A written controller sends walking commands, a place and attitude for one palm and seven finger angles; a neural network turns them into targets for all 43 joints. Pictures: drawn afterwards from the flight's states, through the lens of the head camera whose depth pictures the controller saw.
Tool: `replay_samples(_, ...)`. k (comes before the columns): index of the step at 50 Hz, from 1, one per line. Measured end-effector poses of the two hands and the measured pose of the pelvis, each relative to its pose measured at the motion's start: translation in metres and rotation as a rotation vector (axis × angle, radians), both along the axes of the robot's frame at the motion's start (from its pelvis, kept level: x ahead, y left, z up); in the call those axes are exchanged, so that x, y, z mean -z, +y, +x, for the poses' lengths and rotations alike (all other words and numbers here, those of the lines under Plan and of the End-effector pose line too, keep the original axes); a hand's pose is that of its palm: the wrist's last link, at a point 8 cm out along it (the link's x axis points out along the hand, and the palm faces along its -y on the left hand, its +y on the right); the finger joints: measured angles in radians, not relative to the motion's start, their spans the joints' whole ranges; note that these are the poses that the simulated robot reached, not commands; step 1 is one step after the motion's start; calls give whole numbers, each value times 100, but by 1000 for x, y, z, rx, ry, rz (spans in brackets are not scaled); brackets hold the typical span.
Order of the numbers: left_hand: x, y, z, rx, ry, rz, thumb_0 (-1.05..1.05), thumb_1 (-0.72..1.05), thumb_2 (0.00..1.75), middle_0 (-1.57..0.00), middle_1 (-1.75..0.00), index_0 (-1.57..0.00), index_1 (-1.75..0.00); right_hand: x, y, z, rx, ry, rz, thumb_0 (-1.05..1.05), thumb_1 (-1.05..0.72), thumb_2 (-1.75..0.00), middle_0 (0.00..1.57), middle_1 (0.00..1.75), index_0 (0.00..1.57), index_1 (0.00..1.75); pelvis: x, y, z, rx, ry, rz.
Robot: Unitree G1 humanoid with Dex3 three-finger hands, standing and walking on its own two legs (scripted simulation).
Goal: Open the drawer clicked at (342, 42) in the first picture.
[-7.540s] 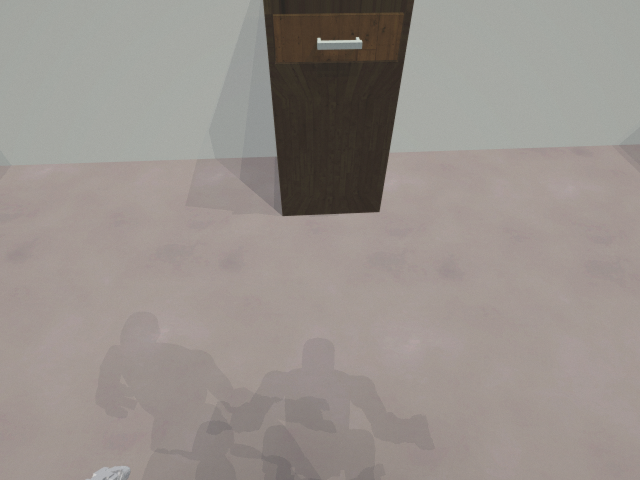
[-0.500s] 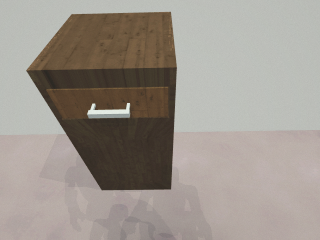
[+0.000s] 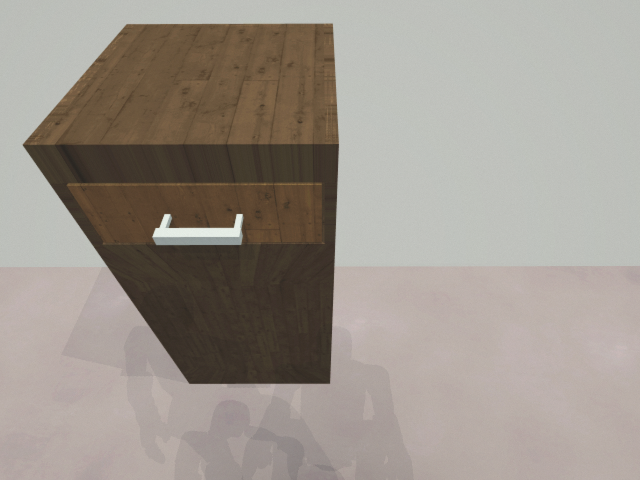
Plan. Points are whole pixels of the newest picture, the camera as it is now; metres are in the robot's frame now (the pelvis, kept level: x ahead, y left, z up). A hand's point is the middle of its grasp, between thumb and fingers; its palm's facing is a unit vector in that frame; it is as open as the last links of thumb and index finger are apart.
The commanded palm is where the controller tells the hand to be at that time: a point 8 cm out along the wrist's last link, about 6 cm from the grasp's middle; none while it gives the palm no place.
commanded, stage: raise the hand with hooked fingers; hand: left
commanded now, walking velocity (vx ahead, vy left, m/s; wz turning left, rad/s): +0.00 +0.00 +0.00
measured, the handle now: (200, 228) +0.49 +0.23 +0.00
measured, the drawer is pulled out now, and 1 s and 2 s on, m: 0.00 0.00 0.00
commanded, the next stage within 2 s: move the hooked fingers above the handle in 2.00 s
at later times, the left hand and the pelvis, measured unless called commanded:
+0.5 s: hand (183, 464) +0.15 +0.18 -0.06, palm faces -0.08 -0.20 -0.98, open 8.4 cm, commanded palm +0.14 +0.22 -0.01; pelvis -0.02 -0.02 -0.03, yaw -3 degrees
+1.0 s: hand (145, 392) +0.21 +0.22 +0.01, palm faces +0.01 -0.11 -0.99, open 11.4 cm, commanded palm +0.19 +0.23 +0.07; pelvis -0.02 +0.00 -0.01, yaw -1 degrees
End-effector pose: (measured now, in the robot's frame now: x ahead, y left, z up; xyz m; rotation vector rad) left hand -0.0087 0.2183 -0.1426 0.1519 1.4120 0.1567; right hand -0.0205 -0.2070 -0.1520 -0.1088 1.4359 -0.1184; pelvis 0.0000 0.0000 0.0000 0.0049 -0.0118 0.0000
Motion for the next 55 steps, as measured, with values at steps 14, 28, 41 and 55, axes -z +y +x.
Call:
replay_samples(14,-121,14,148,500,-694,522,3,89,87,-21,-34,-21,-34,-21,-48,95,-47,-498,-121,2,-93,-89,20,30,20,30,9,-4,-8,0,53,18)
replay_samples(28,-134,-21,129,1024,-879,1024,0,56,75,-24,-52,-24,-52,-83,-43,253,-290,-826,-91,1,-91,-90,19,30,20,30,33,-19,-27,38,170,50)
replay_samples(41,-190,7,189,936,-889,1130,1,25,62,-27,-72,-27,-71,-40,12,203,-241,-654,60,1,-91,-89,20,30,20,30,24,-14,-26,-5,97,16)
replay_samples(55,-225,21,210,1000,-968,1132,0,-7,48,-29,-93,-30,-92,-34,-26,160,-157,-504,-58,1,-91,-90,20,30,20,30,10,5,-19,6,64,10)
